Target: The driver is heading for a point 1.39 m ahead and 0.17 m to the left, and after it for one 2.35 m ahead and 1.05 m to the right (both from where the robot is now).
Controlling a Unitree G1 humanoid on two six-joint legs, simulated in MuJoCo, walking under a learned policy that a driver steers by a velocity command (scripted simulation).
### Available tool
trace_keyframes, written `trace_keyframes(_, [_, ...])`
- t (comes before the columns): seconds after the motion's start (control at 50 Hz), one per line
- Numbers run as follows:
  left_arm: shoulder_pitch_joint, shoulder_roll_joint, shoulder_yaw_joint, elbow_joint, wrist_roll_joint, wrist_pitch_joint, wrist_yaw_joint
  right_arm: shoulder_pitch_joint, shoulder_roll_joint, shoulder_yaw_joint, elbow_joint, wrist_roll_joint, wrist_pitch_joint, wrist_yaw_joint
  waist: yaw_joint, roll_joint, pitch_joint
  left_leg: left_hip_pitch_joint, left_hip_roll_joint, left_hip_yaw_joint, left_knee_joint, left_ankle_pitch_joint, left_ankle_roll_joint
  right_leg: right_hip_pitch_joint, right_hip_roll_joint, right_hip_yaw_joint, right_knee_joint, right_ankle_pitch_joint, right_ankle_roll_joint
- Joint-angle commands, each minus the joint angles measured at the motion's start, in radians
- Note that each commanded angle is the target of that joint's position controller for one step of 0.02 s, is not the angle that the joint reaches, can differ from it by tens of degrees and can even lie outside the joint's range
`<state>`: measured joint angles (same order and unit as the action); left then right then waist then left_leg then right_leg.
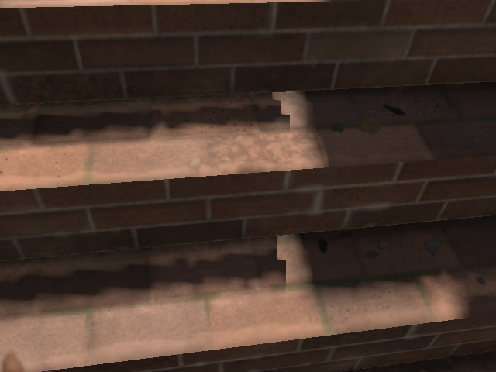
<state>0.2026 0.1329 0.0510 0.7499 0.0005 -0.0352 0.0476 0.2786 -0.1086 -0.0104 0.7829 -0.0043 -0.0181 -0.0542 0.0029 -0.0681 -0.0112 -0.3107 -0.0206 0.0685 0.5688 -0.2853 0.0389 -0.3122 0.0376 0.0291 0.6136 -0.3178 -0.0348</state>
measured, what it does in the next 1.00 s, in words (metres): stands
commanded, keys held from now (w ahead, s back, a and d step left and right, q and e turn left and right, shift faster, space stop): no key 1.00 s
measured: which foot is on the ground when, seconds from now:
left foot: down 0.00-1.00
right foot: down 0.00-1.00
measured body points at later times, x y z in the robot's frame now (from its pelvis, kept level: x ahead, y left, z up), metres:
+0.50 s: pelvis +0.02 +0.03 +0.01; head +0.01 +0.04 +0.46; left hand +0.03 +0.25 -0.14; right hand +0.05 -0.18 -0.13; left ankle +0.01 +0.10 -0.73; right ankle +0.00 -0.10 -0.73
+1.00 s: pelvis +0.02 +0.02 +0.02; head +0.01 +0.03 +0.47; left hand +0.00 +0.24 -0.15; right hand +0.01 -0.19 -0.14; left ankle +0.01 +0.10 -0.73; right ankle +0.00 -0.10 -0.73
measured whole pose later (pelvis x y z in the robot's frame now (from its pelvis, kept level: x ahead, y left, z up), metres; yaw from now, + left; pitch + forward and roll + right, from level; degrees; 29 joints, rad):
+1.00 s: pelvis +0.02 +0.02 +0.02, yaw -1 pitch +0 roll +0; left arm 0.39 0.14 0.00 1.01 0.01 -0.02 0.04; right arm 0.36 -0.11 0.02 1.03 0.00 -0.03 -0.07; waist 0.00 -0.03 -0.01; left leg -0.17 -0.04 0.07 0.38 -0.21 0.07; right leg -0.17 0.01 0.04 0.41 -0.24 -0.02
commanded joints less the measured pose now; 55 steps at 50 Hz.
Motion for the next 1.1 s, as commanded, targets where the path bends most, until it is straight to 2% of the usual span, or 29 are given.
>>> trace_keyframes(0.02, [0.108,0.036,0.011,0.028,-0.014,0.004,-0.022,-0.046,-0.049,0.002,-0.077,-0.012,-0.027,-0.012,0.044,0.196,-0.100,0.185,0.220,-0.294,-0.174,0.419,0.141,-0.040,-0.081,0.087,-0.106,0.075,-0.017])
trace_keyframes(0.04, [0.075,0.056,0.011,0.030,-0.009,0.010,-0.019,-0.037,-0.069,-0.003,-0.082,-0.015,-0.030,-0.018,0.027,0.149,-0.049,0.158,0.189,-0.263,-0.177,0.325,0.115,-0.053,-0.072,0.092,-0.128,0.114,-0.027])
trace_keyframes(0.06, [0.076,0.058,0.011,0.039,-0.001,0.014,-0.018,-0.007,-0.086,-0.007,-0.072,-0.012,-0.031,-0.024,0.017,0.139,-0.032,0.147,0.176,-0.248,-0.194,0.227,0.096,-0.050,-0.078,0.095,-0.144,0.129,-0.035])
trace_keyframes(0.08, [0.098,0.047,0.004,0.066,0.005,0.012,-0.019,0.002,-0.082,-0.006,-0.059,-0.009,-0.033,-0.026,0.012,0.128,-0.027,0.146,0.162,-0.236,-0.203,0.170,0.082,-0.044,-0.086,0.102,-0.172,0.140,-0.045])
trace_keyframes(0.12, [0.086,0.057,0.007,0.080,-0.003,0.006,-0.028,0.031,-0.115,-0.014,-0.043,-0.009,-0.034,-0.031,-0.001,0.139,-0.011,0.159,0.166,-0.235,-0.215,0.173,0.065,-0.059,-0.074,0.095,-0.170,0.161,-0.059])
trace_keyframes(0.14, [0.097,0.059,0.007,0.095,-0.004,0.003,-0.029,0.037,-0.115,-0.013,-0.037,-0.007,-0.034,-0.033,-0.002,0.134,-0.017,0.175,0.169,-0.236,-0.213,0.196,0.068,-0.063,-0.074,0.093,-0.174,0.162,-0.061])
trace_keyframes(0.16, [0.117,0.059,0.006,0.112,0.003,0.006,-0.031,0.056,-0.104,-0.013,-0.028,-0.007,-0.036,-0.033,-0.008,0.147,-0.033,0.199,0.164,-0.224,-0.224,0.186,0.064,-0.053,-0.077,0.098,-0.186,0.150,-0.062])
trace_keyframes(0.24, [0.147,0.057,-0.002,0.153,0.009,0.005,-0.025,0.065,-0.099,-0.009,0.010,-0.005,-0.036,-0.031,-0.006,0.091,0.000,0.191,0.155,-0.207,-0.245,0.179,0.063,-0.043,-0.091,0.102,-0.223,0.159,-0.065])
trace_keyframes(0.32, [0.187,0.055,-0.011,0.188,0.002,-0.001,-0.022,0.052,-0.078,-0.001,0.049,-0.010,-0.029,-0.026,0.000,0.093,0.006,0.231,0.152,-0.194,-0.250,0.270,0.055,-0.054,-0.113,0.101,-0.225,0.124,-0.064])
trace_keyframes(0.38, [0.194,0.077,-0.011,0.190,0.005,0.000,-0.018,0.081,-0.079,0.002,0.093,-0.011,-0.024,-0.023,-0.003,0.062,0.021,0.231,0.141,-0.190,-0.252,0.257,0.061,-0.052,-0.112,0.097,-0.228,0.134,-0.070])
trace_keyframes(0.54, [0.230,0.075,-0.024,0.202,0.005,0.000,-0.008,0.098,-0.062,0.010,0.171,-0.010,-0.018,-0.017,0.001,0.075,0.042,0.217,0.130,-0.183,-0.270,0.210,0.062,-0.032,-0.124,0.100,-0.237,0.142,-0.084])
trace_keyframes(0.6, [0.231,0.073,-0.028,0.206,0.004,0.005,-0.012,0.107,-0.067,0.008,0.183,-0.011,-0.019,-0.015,0.004,0.073,0.044,0.215,0.129,-0.170,-0.266,0.228,0.063,-0.009,-0.127,0.101,-0.247,0.151,-0.090])
trace_keyframes(0.62, [0.238,0.064,-0.033,0.214,0.006,-0.001,-0.008,0.104,-0.068,0.009,0.187,-0.006,-0.018,-0.015,-0.002,0.072,0.044,0.222,0.131,-0.174,-0.274,0.230,0.061,-0.012,-0.131,0.098,-0.248,0.145,-0.084])
trace_keyframes(0.72, [0.245,0.068,-0.038,0.221,0.006,-0.005,-0.006,0.119,-0.066,0.012,0.212,-0.006,-0.015,-0.015,-0.002,0.069,0.060,0.218,0.128,-0.168,-0.273,0.211,0.067,-0.005,-0.134,0.098,-0.260,0.154,-0.083])
trace_keyframes(0.82, [0.258,0.078,-0.038,0.236,0.008,-0.001,-0.004,0.140,-0.071,0.016,0.218,-0.003,-0.017,-0.014,0.002,0.052,0.078,0.191,0.122,-0.161,-0.263,0.170,0.077,0.017,-0.129,0.102,-0.283,0.193,-0.083])
trace_keyframes(0.92, [0.254,0.075,-0.040,0.241,0.009,0.004,-0.002,0.159,-0.069,0.018,0.226,0.003,-0.018,-0.015,-0.005,0.067,0.070,0.192,0.125,-0.162,-0.264,0.147,0.070,0.029,-0.123,0.096,-0.277,0.176,-0.087])
trace_keyframes(1.1, [0.262,0.076,-0.044,0.245,0.008,0.005,-0.004,0.164,-0.067,0.021,0.230,0.002,-0.016,-0.016,-0.001,0.070,0.087,0.174,0.125,-0.159,-0.258,0.135,0.071,0.035,-0.124,0.097,-0.286,0.182,-0.089])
